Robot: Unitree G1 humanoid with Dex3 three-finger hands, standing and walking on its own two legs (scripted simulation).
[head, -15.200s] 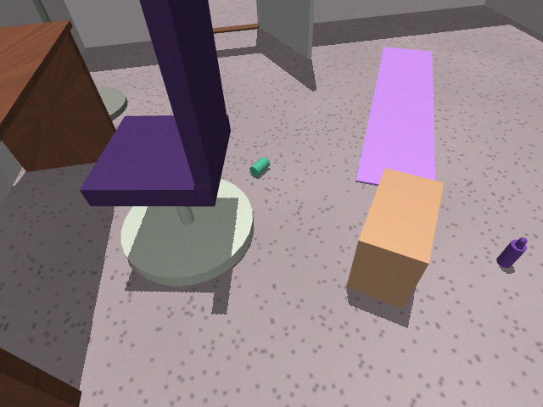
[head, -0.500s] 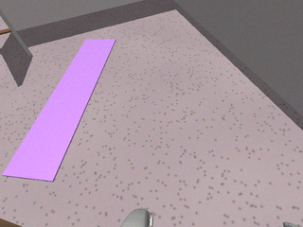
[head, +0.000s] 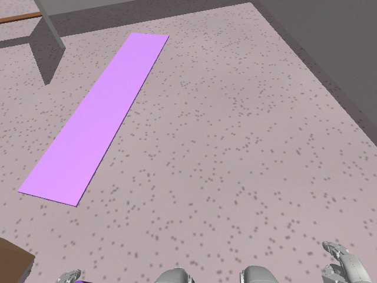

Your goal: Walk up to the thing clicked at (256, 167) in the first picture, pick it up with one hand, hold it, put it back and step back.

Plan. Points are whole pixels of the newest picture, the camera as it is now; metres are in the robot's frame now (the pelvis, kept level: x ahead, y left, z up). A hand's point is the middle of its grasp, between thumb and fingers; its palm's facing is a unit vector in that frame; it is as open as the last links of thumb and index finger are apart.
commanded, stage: walk up
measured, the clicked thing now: out of the picture +0.74 +1.65 -0.72
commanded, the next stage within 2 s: stand in 1.36 s
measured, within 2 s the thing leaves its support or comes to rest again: neither
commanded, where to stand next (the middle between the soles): +0.05 +0.05 m, yaw +2 degrees
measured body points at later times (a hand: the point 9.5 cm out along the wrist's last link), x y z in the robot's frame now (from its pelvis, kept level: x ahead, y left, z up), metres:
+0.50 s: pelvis -0.04 +0.07 -0.01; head -0.04 +0.09 +0.44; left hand -0.03 +0.43 -0.12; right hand +0.02 -0.25 -0.11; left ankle -0.07 +0.20 -0.72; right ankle +0.01 -0.11 -0.68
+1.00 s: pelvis -0.03 +0.06 +0.00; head -0.01 +0.08 +0.45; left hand +0.05 +0.38 -0.12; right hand +0.07 -0.25 -0.11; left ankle -0.04 +0.19 -0.72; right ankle +0.01 -0.06 -0.71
